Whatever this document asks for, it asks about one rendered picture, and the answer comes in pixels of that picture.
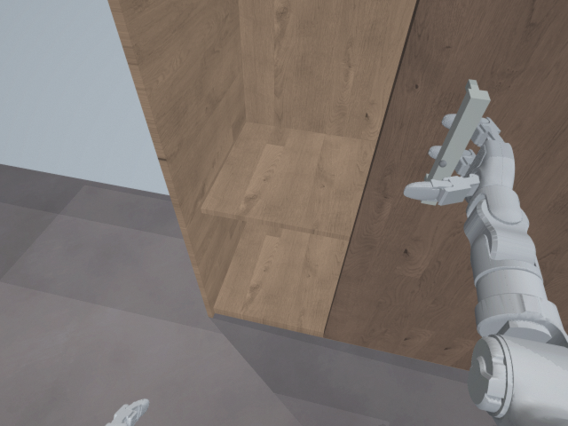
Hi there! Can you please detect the robot right hand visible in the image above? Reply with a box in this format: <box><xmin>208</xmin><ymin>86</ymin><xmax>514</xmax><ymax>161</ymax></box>
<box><xmin>404</xmin><ymin>114</ymin><xmax>515</xmax><ymax>206</ymax></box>

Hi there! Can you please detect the wardrobe door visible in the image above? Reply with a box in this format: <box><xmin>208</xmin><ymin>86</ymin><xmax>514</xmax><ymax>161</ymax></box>
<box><xmin>323</xmin><ymin>0</ymin><xmax>568</xmax><ymax>370</ymax></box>

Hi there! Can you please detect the robot right upper arm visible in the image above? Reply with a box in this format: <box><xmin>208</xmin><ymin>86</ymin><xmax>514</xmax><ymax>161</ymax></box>
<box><xmin>467</xmin><ymin>334</ymin><xmax>568</xmax><ymax>426</ymax></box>

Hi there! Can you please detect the handle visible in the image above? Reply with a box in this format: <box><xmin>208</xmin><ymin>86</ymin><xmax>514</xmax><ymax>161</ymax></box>
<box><xmin>421</xmin><ymin>79</ymin><xmax>491</xmax><ymax>206</ymax></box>

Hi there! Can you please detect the robot right forearm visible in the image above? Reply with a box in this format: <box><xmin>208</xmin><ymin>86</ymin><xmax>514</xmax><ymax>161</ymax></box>
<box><xmin>463</xmin><ymin>185</ymin><xmax>568</xmax><ymax>348</ymax></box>

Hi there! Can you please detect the robot left hand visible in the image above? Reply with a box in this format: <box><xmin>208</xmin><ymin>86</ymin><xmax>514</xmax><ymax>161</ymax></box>
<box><xmin>105</xmin><ymin>398</ymin><xmax>149</xmax><ymax>426</ymax></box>

